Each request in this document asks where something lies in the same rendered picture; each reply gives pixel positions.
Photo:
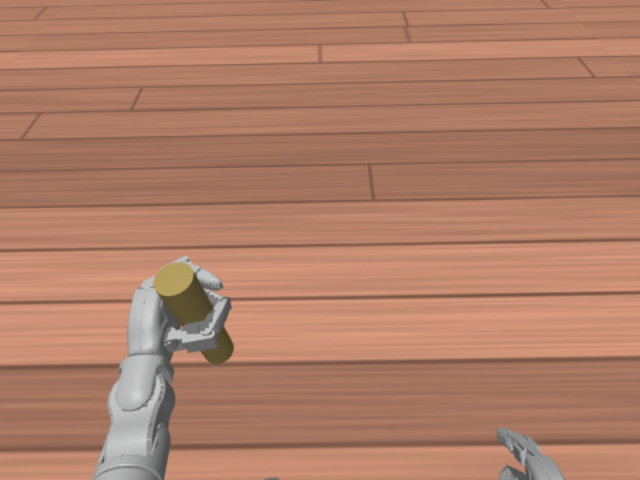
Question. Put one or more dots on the left robot arm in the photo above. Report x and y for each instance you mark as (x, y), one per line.
(140, 404)

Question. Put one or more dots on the right robot hand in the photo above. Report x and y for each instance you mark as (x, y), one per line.
(527, 452)

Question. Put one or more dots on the can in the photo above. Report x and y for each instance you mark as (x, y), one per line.
(181, 291)

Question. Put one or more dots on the left robot hand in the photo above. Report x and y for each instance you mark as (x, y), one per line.
(152, 328)

